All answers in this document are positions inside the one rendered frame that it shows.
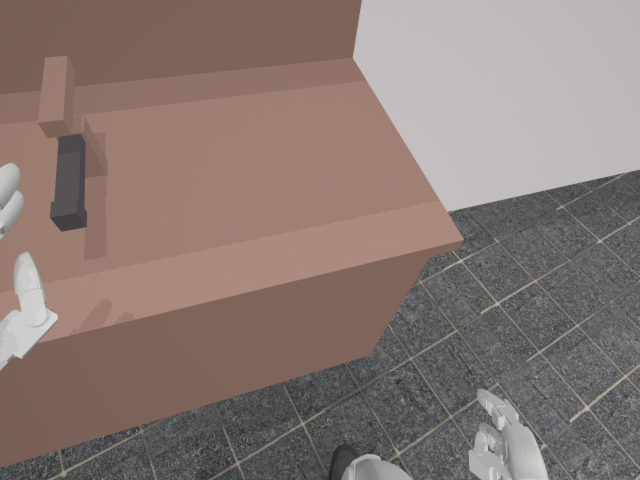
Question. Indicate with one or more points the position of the robot right thigh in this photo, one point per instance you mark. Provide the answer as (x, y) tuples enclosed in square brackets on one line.
[(374, 469)]

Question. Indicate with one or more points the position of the counter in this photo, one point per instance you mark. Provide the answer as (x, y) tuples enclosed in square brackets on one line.
[(253, 214)]

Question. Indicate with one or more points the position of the left robot hand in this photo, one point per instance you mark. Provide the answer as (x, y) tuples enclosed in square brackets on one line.
[(21, 331)]

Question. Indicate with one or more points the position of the right robot hand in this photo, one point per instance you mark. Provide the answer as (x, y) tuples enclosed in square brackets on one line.
[(516, 453)]

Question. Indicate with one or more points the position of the robot right shin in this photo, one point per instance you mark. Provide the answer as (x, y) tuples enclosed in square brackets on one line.
[(366, 456)]

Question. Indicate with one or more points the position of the tap lever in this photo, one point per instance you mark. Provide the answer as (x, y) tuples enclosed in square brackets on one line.
[(68, 209)]

